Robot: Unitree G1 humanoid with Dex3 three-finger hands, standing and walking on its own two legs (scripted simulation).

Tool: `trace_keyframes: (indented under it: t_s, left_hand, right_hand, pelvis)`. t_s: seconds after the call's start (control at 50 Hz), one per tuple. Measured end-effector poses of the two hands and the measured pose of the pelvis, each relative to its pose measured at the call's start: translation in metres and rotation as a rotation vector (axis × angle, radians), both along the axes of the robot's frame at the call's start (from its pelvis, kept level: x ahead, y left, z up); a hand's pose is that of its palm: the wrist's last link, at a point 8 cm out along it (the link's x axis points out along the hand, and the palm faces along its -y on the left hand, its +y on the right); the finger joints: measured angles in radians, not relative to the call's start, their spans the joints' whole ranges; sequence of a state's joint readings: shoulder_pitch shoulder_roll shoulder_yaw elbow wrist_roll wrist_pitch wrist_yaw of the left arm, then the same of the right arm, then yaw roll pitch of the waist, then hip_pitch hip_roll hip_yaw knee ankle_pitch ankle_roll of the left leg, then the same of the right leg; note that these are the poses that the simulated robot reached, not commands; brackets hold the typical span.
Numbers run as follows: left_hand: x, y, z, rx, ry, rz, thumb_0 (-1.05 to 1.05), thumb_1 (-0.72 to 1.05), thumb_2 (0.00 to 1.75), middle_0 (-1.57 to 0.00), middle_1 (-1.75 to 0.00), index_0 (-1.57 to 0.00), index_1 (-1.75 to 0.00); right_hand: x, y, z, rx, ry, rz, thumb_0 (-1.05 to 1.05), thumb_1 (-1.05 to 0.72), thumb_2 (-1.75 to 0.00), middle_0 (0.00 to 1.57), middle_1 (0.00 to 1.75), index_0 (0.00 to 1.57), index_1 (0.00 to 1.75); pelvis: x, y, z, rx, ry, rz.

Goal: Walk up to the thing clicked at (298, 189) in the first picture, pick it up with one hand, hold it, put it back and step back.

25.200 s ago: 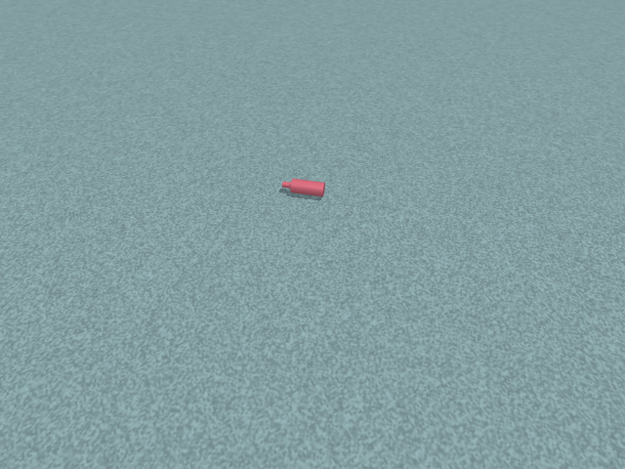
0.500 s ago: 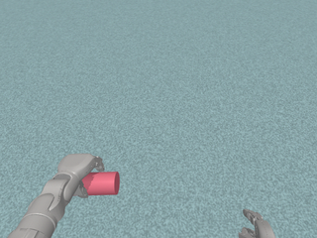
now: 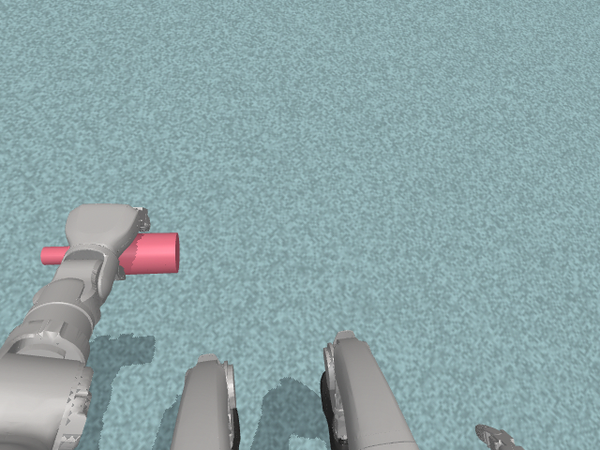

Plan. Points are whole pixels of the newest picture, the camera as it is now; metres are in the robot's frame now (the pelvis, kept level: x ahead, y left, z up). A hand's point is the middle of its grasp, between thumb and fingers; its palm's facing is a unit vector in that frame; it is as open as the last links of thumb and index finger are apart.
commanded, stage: crouch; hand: left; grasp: from above
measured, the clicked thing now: (113, 254) +0.43 +0.25 -0.16
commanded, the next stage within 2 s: lower in 1.30 s
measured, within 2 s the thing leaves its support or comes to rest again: neither
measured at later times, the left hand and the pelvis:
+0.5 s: hand (148, 265) +0.46 +0.24 -0.32, palm faces -0.44 +0.03 -0.90, open 8.9 cm; pelvis -0.02 +0.01 -0.17, yaw -1 degrees
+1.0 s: hand (155, 268) +0.48 +0.24 -0.39, palm faces -0.48 +0.02 -0.88, open 8.9 cm; pelvis -0.03 +0.00 -0.23, yaw -2 degrees
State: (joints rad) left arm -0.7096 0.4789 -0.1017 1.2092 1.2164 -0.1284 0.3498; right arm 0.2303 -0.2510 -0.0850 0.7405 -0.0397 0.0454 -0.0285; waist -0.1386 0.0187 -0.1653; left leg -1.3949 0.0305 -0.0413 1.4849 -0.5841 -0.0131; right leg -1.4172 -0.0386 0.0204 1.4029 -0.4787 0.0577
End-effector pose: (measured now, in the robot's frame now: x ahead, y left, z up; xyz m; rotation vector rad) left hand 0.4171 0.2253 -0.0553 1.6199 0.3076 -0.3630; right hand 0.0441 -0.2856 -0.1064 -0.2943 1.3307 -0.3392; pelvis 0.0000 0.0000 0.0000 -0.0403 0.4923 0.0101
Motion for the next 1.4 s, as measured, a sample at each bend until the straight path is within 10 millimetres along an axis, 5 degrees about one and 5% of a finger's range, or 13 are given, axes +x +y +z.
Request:
trace_keyframes:
  t_s: [0.2, 0.36, 0.52, 0.86, 1.4]
  left_hand:
    - [0.022, 0.001, -0.09, -0.017, 0.048, 0.008, 0.01, 0.19, 0.31, -0.78, -0.44, -0.79, -0.39]
    - [0.031, 0.002, -0.163, -0.056, 0.066, -0.021, 0.01, 0.21, 0.28, -0.77, -0.44, -0.79, -0.37]
    - [0.047, 0.012, -0.211, -0.052, 0.031, -0.001, 0.01, 0.22, 0.26, -0.77, -0.44, -0.8, -0.36]
    - [0.064, 0.015, -0.262, -0.066, 0.08, 0.009, 0.01, 0.22, 0.27, -0.77, -0.44, -0.8, -0.36]
    - [0.08, 0.022, -0.317, -0.065, 0.06, -0.013, 0.01, 0.21, 0.27, -0.75, -0.51, -0.78, -0.42]
  right_hand:
    - [-0.037, 0.027, -0.081, 0.05, 0.067, -0.023, 0.01, -0.91, -0.9, 0.2, 0.3, 0.2, 0.3]
    - [-0.031, 0.028, -0.129, 0.063, 0.079, 0.056, 0.0, -0.9, -0.9, 0.2, 0.3, 0.2, 0.3]
    - [-0.022, 0.014, -0.161, 0.037, 0.095, 0.121, 0.0, -0.91, -0.9, 0.2, 0.3, 0.2, 0.3]
    - [-0.049, 0.006, -0.195, 0.052, 0.189, 0.122, 0.0, -0.91, -0.9, 0.2, 0.3, 0.2, 0.3]
    - [-0.083, 0.033, -0.22, 0.055, 0.254, 0.119, 0.0, -0.92, -0.9, 0.2, 0.3, 0.2, 0.3]
  pelvis:
    - [-0.015, 0.009, -0.076, -0.022, 0.101, 0.006]
    - [-0.02, 0.008, -0.129, -0.039, 0.154, 0.016]
    - [-0.023, 0.005, -0.17, -0.052, 0.172, 0.024]
    - [-0.025, 0.001, -0.216, -0.063, 0.16, 0.015]
    - [-0.032, 0.014, -0.259, -0.116, 0.141, -0.001]
